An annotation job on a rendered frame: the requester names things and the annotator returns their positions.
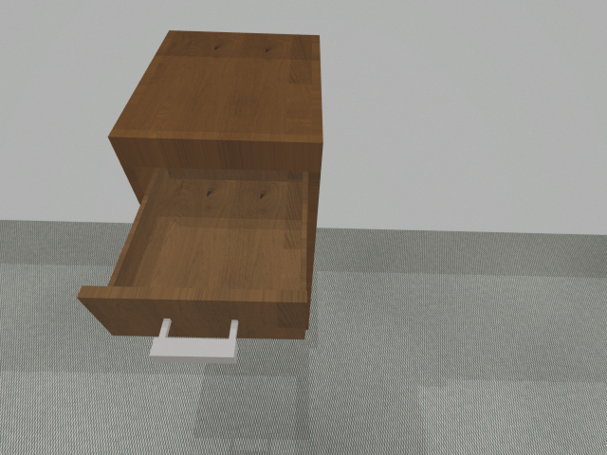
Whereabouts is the cabinet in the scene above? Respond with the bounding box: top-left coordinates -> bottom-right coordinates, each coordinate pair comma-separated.
108,30 -> 323,330

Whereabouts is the drawer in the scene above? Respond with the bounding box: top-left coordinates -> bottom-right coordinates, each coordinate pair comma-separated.
77,168 -> 307,339

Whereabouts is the handle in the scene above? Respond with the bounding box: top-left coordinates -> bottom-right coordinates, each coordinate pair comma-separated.
149,318 -> 238,364

